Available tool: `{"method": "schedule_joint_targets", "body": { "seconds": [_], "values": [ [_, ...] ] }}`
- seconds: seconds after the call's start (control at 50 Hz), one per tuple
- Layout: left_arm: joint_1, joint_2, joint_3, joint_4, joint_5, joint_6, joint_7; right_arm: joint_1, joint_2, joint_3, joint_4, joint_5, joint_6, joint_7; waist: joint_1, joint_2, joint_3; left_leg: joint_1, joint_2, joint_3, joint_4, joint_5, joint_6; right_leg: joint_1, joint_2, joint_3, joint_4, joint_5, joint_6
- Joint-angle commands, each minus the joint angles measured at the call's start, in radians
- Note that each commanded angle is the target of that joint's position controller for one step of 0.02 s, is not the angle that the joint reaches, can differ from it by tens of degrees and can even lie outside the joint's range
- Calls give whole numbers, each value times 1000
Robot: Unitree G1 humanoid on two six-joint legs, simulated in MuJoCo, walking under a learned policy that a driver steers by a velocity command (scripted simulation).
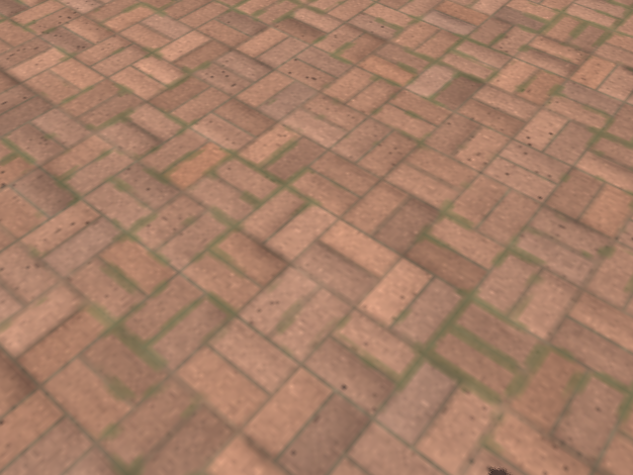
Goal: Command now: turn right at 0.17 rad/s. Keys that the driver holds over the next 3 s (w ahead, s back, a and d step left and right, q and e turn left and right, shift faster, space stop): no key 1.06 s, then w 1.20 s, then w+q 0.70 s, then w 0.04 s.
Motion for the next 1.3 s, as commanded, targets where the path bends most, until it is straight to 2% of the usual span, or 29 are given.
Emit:
{"method": "schedule_joint_targets", "body": {
  "seconds": [0.02, 0.04, 0.06, 0.1, 0.14, 0.24, 0.34, 0.48, 0.68, 1.06, 1.08, 1.1, 1.12, 1.14, 1.16, 1.18, 1.2, 1.22, 1.26, 1.3],
  "values": [
    [97, 74, 19, -31, 16, -28, -2, -14, -167, -28, -72, -28, -24, 0, 83, 155, -100, 148, 212, -193, -136, 386, 136, -35, -53, 51, -11, -94, -6],
    [67, 95, 21, -33, 23, -28, 3, -55, -110, -14, -77, -22, -27, 4, 70, 194, -97, 35, 226, -231, -179, 227, 189, 55, -79, 27, -36, -80, 29],
    [32, 114, 29, -28, 20, -24, 4, -78, -78, -5, -84, -19, -32, 8, 54, 168, -69, 17, 167, -186, -182, 99, 155, 82, -82, 28, -51, -19, 35],
    [-2, 109, 32, -24, 18, -10, 8, -57, -93, -5, -82, -16, -41, 8, 24, 135, -37, 9, 107, -125, -169, 10, 95, 76, -80, 37, -55, 47, 22],
    [9, 93, 30, -14, 11, -8, 4, -25, -92, -3, -76, -13, -48, 3, 17, 98, -24, 14, 86, -97, -149, 1, 76, 70, -88, 51, -74, 74, 9],
    [29, 71, 30, 19, 8, -20, 3, 0, -73, 5, -86, -9, -39, -5, 0, 15, -32, 52, 62, -72, -110, 33, 79, 56, -94, 61, -85, 117, 13],
    [49, 68, 32, 44, 7, -24, 9, 3, -59, 10, -91, -7, -37, 0, 1, -17, -37, 57, 48, -59, -97, 63, 81, 74, -101, 68, -85, 153, 21],
    [66, 69, 34, 75, 6, -21, 22, 16, -48, 14, -78, -5, -41, 5, 7, -9, -34, 49, 37, -51, -101, 87, 81, 103, -106, 70, -80, 185, 26],
    [70, 62, 33, 134, 4, -16, 35, 45, -45, 17, -39, -3, -45, 3, 9, 3, -20, 43, 35, -56, -126, 90, 85, 125, -107, 63, -84, 196, 39],
    [86, 62, 31, 315, -1, -21, 48, 94, -56, 20, 93, 2, -39, -7, 5, 6, 7, 78, 38, -74, -183, 102, 102, 128, -108, 41, -126, 184, 61],
    [101, 52, 28, 330, -2, -20, 49, 109, -56, 21, 107, 2, -37, -10, 4, 17, -14, 89, 35, -77, -203, -11, 105, 132, -93, 21, -120, 112, 60],
    [98, 48, 28, 337, -7, -20, 50, 115, -70, 17, 116, 6, -34, -13, -3, 39, 1, 85, 41, -103, -235, -191, 121, 101, -69, -12, -85, 11, 56],
    [80, 53, 29, 331, -13, -24, 49, 130, -112, 4, 122, 13, -29, -18, -19, 92, 27, 93, 83, -178, -284, -376, 160, 22, -37, -61, -2, -111, 52],
    [43, 60, 29, 311, -16, -36, 46, 152, -146, -6, 128, 20, -27, -23, -33, 142, 67, 106, 180, -309, -354, -521, 216, -85, -43, -91, 79, -167, 44],
    [-9, 70, 28, 284, -20, -55, 39, 172, -168, -14, 133, 22, -31, -28, -53, 160, 117, 89, 273, -430, -416, -558, 271, -164, -87, -84, 175, -178, 33],
    [-42, 78, 31, 268, -28, -70, 31, 195, -172, -17, 141, 14, -43, -31, -64, 153, 149, 112, 326, -498, -448, -511, 309, -257, -126, -55, 287, -222, 24],
    [-32, 81, 36, 271, -32, -82, 22, 196, -161, -16, 143, 12, -54, -31, -53, 126, 149, 170, 342, -508, -449, -450, 321, -336, -157, -41, 361, -236, 14],
    [-12, 78, 37, 280, -34, -92, 13, 186, -146, -13, 139, 18, -61, -29, -41, 96, 132, 224, 330, -476, -444, -392, 312, -377, -177, -40, 375, -221, 5],
    [-21, 64, 34, 290, -33, -112, -2, 162, -139, -14, 129, 29, -63, -25, -37, 65, 99, 247, 262, -337, -436, -239, 264, -329, -181, -75, 263, -155, -1],
    [-34, 34, 24, 295, -27, -124, -13, 171, -155, -20, 137, 32, -59, -21, -38, 83, 61, 197, 200, -217, -413, -134, 245, -192, -149, -124, 138, -82, 15]
  ]
}}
